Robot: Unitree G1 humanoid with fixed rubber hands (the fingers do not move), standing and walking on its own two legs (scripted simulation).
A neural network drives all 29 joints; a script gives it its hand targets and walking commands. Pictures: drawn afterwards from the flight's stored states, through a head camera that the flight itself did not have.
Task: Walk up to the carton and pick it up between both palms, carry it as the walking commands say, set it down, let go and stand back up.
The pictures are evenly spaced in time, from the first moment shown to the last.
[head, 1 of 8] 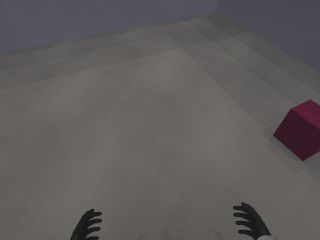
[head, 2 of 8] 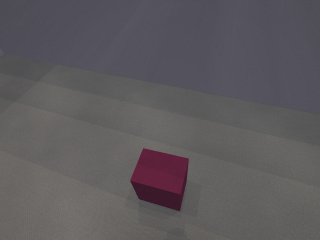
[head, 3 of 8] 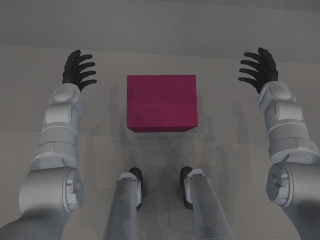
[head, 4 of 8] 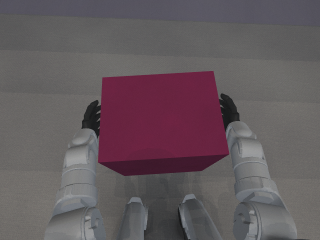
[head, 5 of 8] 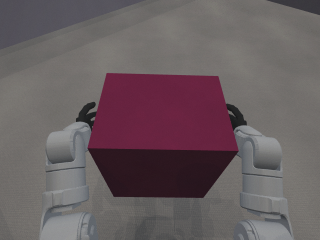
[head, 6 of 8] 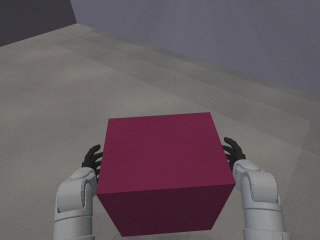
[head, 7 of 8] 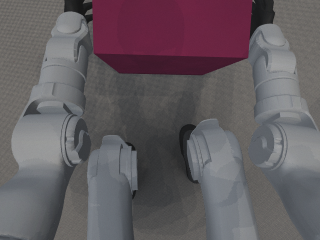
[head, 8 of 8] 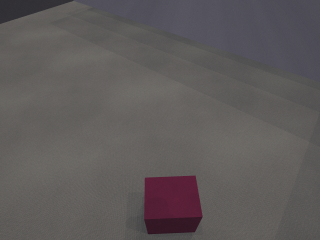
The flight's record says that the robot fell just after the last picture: no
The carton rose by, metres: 0.67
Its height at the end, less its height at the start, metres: +0.00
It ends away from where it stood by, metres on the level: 0.89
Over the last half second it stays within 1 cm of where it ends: yes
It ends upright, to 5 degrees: yes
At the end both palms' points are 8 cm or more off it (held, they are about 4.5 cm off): yes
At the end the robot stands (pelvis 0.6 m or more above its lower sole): yes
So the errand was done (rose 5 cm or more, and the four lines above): yes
